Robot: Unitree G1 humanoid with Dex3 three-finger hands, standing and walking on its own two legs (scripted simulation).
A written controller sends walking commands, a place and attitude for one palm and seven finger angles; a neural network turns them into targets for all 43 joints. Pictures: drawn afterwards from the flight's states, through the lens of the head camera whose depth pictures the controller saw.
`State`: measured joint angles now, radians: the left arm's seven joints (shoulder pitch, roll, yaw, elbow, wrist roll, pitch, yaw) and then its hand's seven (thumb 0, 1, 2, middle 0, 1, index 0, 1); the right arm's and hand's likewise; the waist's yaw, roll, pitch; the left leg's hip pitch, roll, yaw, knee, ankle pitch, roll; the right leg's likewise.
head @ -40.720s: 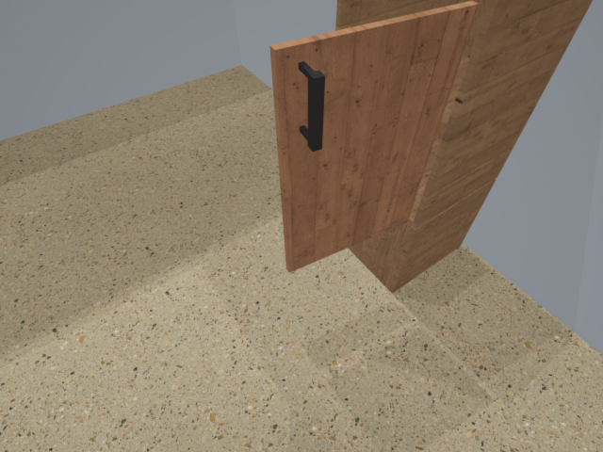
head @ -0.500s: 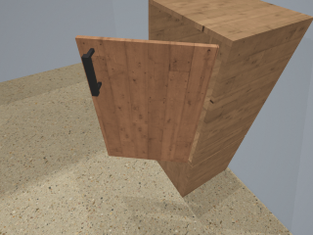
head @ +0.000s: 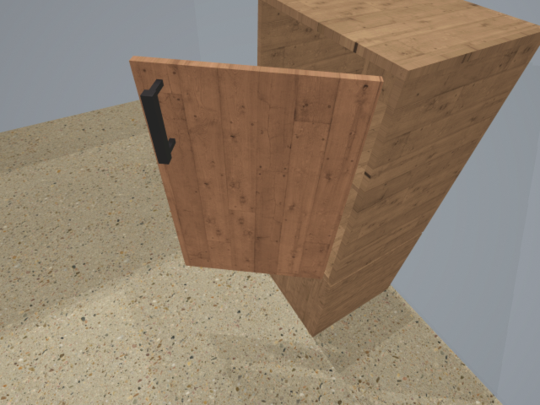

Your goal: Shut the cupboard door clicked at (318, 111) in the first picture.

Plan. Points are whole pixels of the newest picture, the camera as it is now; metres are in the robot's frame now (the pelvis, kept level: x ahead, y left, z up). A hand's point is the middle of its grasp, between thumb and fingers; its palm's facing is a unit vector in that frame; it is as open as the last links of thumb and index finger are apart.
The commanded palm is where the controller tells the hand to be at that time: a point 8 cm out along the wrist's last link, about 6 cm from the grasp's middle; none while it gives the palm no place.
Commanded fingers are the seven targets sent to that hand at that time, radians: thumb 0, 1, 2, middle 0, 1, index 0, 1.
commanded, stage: look again from close up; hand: left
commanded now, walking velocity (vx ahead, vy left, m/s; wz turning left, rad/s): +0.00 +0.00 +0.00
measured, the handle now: (161, 123) +0.51 +0.23 +0.16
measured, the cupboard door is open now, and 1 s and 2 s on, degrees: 53 53 53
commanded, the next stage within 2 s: shuffle to correct the standing spot in 0.42 s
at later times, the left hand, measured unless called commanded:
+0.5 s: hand out of the picture -0.01 +0.16 -0.18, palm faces +0.04 -0.98 -0.17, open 7.3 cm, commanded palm none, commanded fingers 0.00 0.90 0.90 -0.20 -0.30 -0.20 -0.30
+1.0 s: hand out of the picture +0.02 +0.20 -0.18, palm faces +0.04 -0.98 -0.17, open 7.3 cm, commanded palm none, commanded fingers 0.00 0.90 0.90 -0.20 -0.30 -0.20 -0.30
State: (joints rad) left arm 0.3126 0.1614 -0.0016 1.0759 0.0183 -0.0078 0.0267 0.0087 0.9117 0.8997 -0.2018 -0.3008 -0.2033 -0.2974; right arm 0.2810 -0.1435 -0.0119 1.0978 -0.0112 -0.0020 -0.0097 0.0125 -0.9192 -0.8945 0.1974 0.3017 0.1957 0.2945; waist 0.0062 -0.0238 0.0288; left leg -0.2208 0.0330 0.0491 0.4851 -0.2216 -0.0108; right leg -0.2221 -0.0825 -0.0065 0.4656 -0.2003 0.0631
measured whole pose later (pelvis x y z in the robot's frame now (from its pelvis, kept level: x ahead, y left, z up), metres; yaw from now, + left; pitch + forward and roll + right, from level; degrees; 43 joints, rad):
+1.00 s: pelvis +0.04 +0.03 +0.00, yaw -1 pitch -1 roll +0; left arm 0.32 0.16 0.03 1.08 0.02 0.00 0.03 0.01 0.91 0.90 -0.20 -0.30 -0.20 -0.30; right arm 0.32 -0.10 0.00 1.11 -0.01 -0.02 -0.03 0.01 -0.91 -0.89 0.20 0.30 0.19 0.29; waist 0.01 -0.05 0.04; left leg -0.19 -0.01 0.08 0.49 -0.28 0.04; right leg -0.21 -0.12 0.03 0.48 -0.25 0.05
